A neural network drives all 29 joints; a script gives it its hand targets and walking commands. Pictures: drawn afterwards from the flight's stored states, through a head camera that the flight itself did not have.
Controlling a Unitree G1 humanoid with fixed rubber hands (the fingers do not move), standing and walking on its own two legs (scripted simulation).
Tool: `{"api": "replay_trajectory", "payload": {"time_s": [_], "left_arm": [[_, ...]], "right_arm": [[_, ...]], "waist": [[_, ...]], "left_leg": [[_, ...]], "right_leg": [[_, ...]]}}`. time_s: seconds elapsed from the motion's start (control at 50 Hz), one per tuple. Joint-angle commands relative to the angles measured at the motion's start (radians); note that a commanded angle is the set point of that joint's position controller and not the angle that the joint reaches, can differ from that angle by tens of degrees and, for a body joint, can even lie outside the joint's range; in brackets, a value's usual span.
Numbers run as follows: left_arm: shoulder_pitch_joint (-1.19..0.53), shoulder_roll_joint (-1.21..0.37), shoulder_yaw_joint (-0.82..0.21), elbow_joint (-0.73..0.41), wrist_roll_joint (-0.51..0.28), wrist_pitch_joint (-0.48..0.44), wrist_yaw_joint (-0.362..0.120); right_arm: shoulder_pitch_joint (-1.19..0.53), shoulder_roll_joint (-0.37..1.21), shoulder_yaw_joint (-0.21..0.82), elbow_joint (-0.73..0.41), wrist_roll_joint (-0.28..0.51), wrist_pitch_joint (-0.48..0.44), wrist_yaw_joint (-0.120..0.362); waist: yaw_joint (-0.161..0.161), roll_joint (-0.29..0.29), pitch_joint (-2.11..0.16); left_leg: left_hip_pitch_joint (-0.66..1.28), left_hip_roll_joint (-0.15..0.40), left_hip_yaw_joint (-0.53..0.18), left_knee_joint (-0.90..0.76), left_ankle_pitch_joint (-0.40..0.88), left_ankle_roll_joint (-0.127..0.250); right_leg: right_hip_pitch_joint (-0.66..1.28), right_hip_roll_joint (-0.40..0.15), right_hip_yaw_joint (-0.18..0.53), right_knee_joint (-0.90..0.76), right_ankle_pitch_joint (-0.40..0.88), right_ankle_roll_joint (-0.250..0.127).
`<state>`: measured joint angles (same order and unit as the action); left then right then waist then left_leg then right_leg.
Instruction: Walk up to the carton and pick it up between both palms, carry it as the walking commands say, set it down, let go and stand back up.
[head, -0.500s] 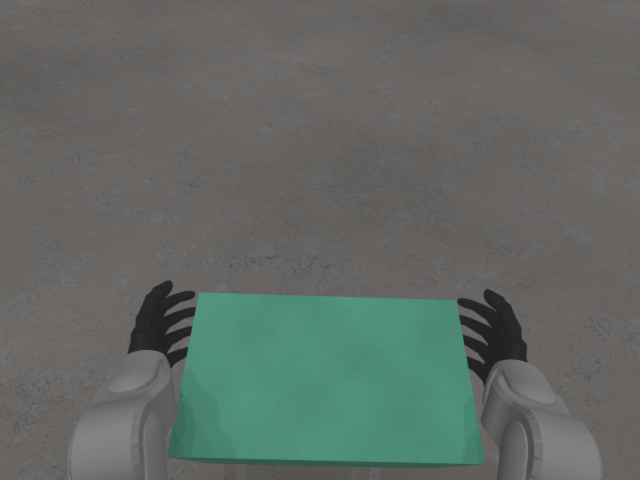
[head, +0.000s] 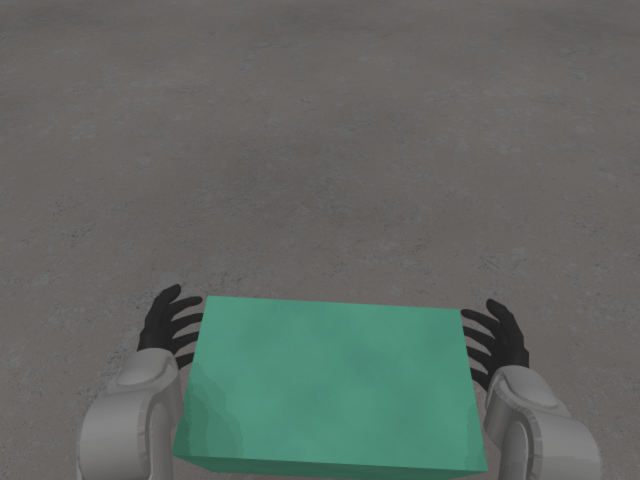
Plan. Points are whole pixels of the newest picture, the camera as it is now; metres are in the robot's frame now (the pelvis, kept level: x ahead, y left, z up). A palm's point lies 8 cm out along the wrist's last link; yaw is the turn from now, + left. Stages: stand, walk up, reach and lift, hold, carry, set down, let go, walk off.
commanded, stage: carry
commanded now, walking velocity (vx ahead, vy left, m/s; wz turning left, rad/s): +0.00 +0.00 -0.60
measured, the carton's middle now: (327, 396) +0.24 +0.00 +0.00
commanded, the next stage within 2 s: none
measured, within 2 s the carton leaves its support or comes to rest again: neither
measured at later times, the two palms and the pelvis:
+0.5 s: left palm (216, 345) +0.24 +0.11 +0.12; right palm (628, 475) +0.13 -0.23 +0.13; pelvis -0.04 +0.00 +0.02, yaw -19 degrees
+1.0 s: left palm (298, 389) +0.21 +0.03 +0.10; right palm out of the picture +0.04 -0.29 +0.11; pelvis -0.08 -0.03 +0.01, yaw -29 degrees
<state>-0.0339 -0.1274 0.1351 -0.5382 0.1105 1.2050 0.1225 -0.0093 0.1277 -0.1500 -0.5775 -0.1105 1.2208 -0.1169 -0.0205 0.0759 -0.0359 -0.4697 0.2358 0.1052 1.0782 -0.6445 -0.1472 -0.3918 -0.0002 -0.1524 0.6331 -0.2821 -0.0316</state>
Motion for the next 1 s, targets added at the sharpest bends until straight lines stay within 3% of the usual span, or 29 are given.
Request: {"api": "replay_trajectory", "payload": {"time_s": [0.0,0.04,0.12,0.18,0.22,0.24,0.26,0.28,0.3,0.32,0.34,0.4,0.5,0.54,0.56,0.58,0.6,0.62,0.64,0.66,0.68,0.74,0.88,0.92,0.94,0.96,0.98], "left_arm": [[-0.335,-0.856,-0.733,-0.088,-0.368,0.002,-0.225],[-0.326,-0.887,-0.743,-0.100,-0.368,-0.017,-0.235],[-0.296,-0.830,-0.755,-0.122,-0.355,-0.022,-0.234],[-0.297,-0.788,-0.762,-0.124,-0.354,-0.014,-0.231],[-0.315,-0.763,-0.767,-0.125,-0.357,-0.005,-0.226],[-0.322,-0.750,-0.765,-0.124,-0.353,0.001,-0.222],[-0.321,-0.747,-0.766,-0.132,-0.351,0.007,-0.221],[-0.369,-0.751,-0.781,-0.145,-0.360,0.014,-0.221],[-0.399,-0.762,-0.778,-0.140,-0.369,0.014,-0.223],[-0.405,-0.777,-0.782,-0.123,-0.379,0.014,-0.227],[-0.398,-0.790,-0.786,-0.104,-0.385,0.013,-0.228],[-0.370,-0.773,-0.778,-0.100,-0.381,0.018,-0.217],[-0.348,-0.736,-0.754,-0.076,-0.361,0.033,-0.195],[-0.343,-0.734,-0.748,-0.067,-0.359,0.038,-0.194],[-0.332,-0.736,-0.744,-0.057,-0.357,0.039,-0.195],[-0.323,-0.732,-0.738,-0.043,-0.357,0.039,-0.196],[-0.326,-0.724,-0.729,-0.033,-0.352,0.037,-0.198],[-0.301,-0.718,-0.721,-0.035,-0.346,0.030,-0.195],[-0.299,-0.734,-0.695,-0.051,-0.344,0.015,-0.201],[-0.307,-0.736,-0.690,-0.059,-0.345,0.012,-0.204],[-0.309,-0.765,-0.697,-0.065,-0.346,0.002,-0.211],[-0.293,-0.825,-0.708,-0.078,-0.343,-0.028,-0.223],[-0.293,-0.763,-0.733,-0.107,-0.334,-0.029,-0.227],[-0.302,-0.745,-0.739,-0.099,-0.337,-0.020,-0.224],[-0.308,-0.732,-0.738,-0.097,-0.335,-0.015,-0.221],[-0.307,-0.725,-0.736,-0.092,-0.329,-0.011,-0.218],[-0.316,-0.732,-0.751,-0.097,-0.339,-0.005,-0.220]], "right_arm": [[-0.424,0.863,0.848,-0.090,0.411,-0.005,0.224],[-0.424,0.895,0.860,-0.113,0.425,-0.024,0.226],[-0.367,0.864,0.839,-0.079,0.411,-0.032,0.220],[-0.337,0.834,0.812,-0.053,0.397,-0.028,0.216],[-0.319,0.818,0.788,-0.033,0.388,-0.025,0.213],[-0.315,0.810,0.775,-0.024,0.385,-0.023,0.211],[-0.300,0.787,0.762,-0.009,0.371,-0.023,0.208],[-0.277,0.776,0.739,0.018,0.358,-0.024,0.208],[-0.313,0.771,0.729,-0.012,0.363,-0.027,0.208],[-0.336,0.765,0.721,-0.029,0.359,-0.029,0.208],[-0.347,0.758,0.712,-0.028,0.355,-0.030,0.210],[-0.327,0.741,0.706,-0.034,0.352,-0.022,0.204],[-0.311,0.709,0.714,-0.039,0.354,-0.003,0.197],[-0.309,0.710,0.724,-0.045,0.353,0.000,0.194],[-0.316,0.712,0.731,-0.049,0.354,0.001,0.192],[-0.317,0.710,0.733,-0.046,0.352,0.001,0.190],[-0.318,0.703,0.733,-0.037,0.348,-0.002,0.188],[-0.326,0.711,0.762,-0.069,0.356,0.000,0.187],[-0.405,0.719,0.812,-0.131,0.386,-0.001,0.194],[-0.389,0.739,0.810,-0.090,0.390,0.004,0.200],[-0.404,0.780,0.830,-0.091,0.407,-0.005,0.209],[-0.410,0.840,0.857,-0.112,0.435,-0.031,0.226],[-0.325,0.790,0.817,-0.063,0.402,-0.035,0.220],[-0.306,0.770,0.794,-0.041,0.389,-0.030,0.217],[-0.308,0.764,0.781,-0.032,0.384,-0.028,0.215],[-0.317,0.759,0.770,-0.027,0.380,-0.027,0.213],[-0.300,0.744,0.750,-0.005,0.361,-0.028,0.213]], "waist": [[0.013,-0.232,-0.242],[0.015,-0.243,-0.255],[0.025,-0.230,-0.273],[0.030,-0.242,-0.259],[0.016,-0.222,-0.246],[0.014,-0.145,-0.222],[0.008,0.114,-0.203],[0.002,0.340,-0.177],[0.014,0.217,-0.143],[0.024,0.090,-0.126],[0.030,0.046,-0.123],[0.028,0.114,-0.122],[0.010,0.198,-0.171],[0.003,0.217,-0.186],[0.013,0.196,-0.195],[0.022,0.131,-0.195],[0.021,0.012,-0.194],[0.020,-0.252,-0.186],[0.015,-0.396,-0.213],[0.014,-0.304,-0.235],[0.015,-0.258,-0.240],[0.020,-0.227,-0.255],[0.033,-0.241,-0.255],[0.022,-0.217,-0.250],[0.023,-0.175,-0.229],[0.029,-0.096,-0.224],[0.034,0.114,-0.203]], "left_leg": [[-0.161,-0.033,-0.085,0.128,0.056,0.012],[-0.113,-0.063,-0.065,0.049,0.133,0.023],[-0.022,-0.132,-0.041,-0.131,0.161,0.036],[0.096,-0.170,-0.018,-0.325,0.204,0.049],[0.230,-0.162,0.000,-0.569,0.299,0.053],[0.330,-0.094,-0.056,-0.682,0.316,0.066],[0.378,0.134,-0.292,-0.779,0.351,0.132],[0.347,0.328,-0.446,-0.842,0.504,0.231],[0.298,0.328,-0.374,-0.818,0.607,0.266],[0.247,0.257,-0.266,-0.806,0.597,0.249],[0.236,0.196,-0.165,-0.795,0.569,0.219],[0.282,0.124,-0.019,-0.731,0.605,0.167],[0.307,0.171,0.022,-0.638,0.742,0.160],[0.322,0.196,0.020,-0.587,0.753,0.138],[0.308,0.192,0.044,-0.532,0.728,0.114],[0.269,0.167,0.092,-0.441,0.681,0.072],[0.135,0.126,0.096,-0.312,0.564,0.033],[-0.126,0.039,0.103,-0.149,0.089,-0.023],[-0.178,-0.018,0.025,0.020,-0.121,-0.038],[-0.173,-0.011,-0.047,0.079,-0.088,-0.023],[-0.168,-0.029,-0.063,0.106,-0.022,-0.002],[-0.141,-0.047,-0.056,0.071,0.114,0.022],[0.071,-0.157,-0.012,-0.289,0.164,0.067],[0.164,-0.162,0.019,-0.506,0.266,0.080],[0.223,-0.139,-0.010,-0.629,0.335,0.087],[0.305,-0.051,-0.091,-0.693,0.424,0.102],[0.292,0.085,-0.247,-0.712,0.593,0.152]], "right_leg": [[0.259,-0.280,0.310,-0.178,0.638,-0.124],[0.223,-0.238,0.278,-0.183,0.522,-0.107],[0.175,-0.247,0.353,-0.233,0.405,-0.111],[0.110,-0.220,0.379,-0.249,0.290,-0.083],[0.045,-0.170,0.370,-0.217,0.174,-0.041],[-0.052,-0.122,0.328,-0.164,0.086,-0.010],[-0.200,-0.033,0.224,0.016,-0.057,0.043],[-0.309,0.011,0.105,0.256,-0.247,0.053],[-0.306,-0.028,0.100,0.465,-0.317,0.058],[-0.274,-0.052,0.125,0.564,-0.274,0.062],[-0.269,-0.061,0.122,0.586,-0.221,0.068],[-0.240,-0.042,0.061,0.461,-0.171,0.092],[-0.108,-0.022,-0.014,0.187,-0.173,0.090],[-0.066,-0.020,-0.023,0.057,-0.143,0.081],[-0.008,-0.010,-0.039,-0.054,-0.077,0.078],[0.086,-0.010,-0.054,-0.229,0.053,0.084],[0.223,-0.059,0.037,-0.271,0.086,0.085],[0.340,-0.298,0.373,-0.304,0.435,-0.001],[0.332,-0.413,0.517,-0.223,0.794,-0.117],[0.310,-0.382,0.415,-0.182,0.758,-0.128],[0.274,-0.348,0.350,-0.176,0.667,-0.119],[0.261,-0.283,0.267,-0.151,0.596,-0.112],[0.189,-0.271,0.320,-0.225,0.404,-0.106],[0.176,-0.243,0.305,-0.193,0.361,-0.084],[0.136,-0.205,0.282,-0.163,0.301,-0.046],[0.068,-0.163,0.238,-0.113,0.235,-0.013],[-0.020,-0.089,0.156,-0.044,0.093,0.022]]}}
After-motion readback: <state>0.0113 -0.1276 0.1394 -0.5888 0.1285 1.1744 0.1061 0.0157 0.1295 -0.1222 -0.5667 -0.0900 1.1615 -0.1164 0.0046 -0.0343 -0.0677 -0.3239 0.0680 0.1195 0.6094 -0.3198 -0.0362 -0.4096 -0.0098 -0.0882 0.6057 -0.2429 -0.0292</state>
